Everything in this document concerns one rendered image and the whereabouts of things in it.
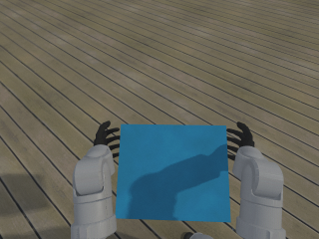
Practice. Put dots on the right robot hand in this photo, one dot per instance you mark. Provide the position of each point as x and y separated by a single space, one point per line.
245 136

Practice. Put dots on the robot left forearm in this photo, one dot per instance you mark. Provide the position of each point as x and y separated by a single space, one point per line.
92 195

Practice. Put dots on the left robot hand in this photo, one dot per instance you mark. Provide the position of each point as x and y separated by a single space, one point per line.
102 133

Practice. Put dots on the robot right forearm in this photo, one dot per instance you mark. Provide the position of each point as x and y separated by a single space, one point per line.
261 193

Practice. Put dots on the carton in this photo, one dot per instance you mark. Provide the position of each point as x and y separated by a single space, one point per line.
175 172

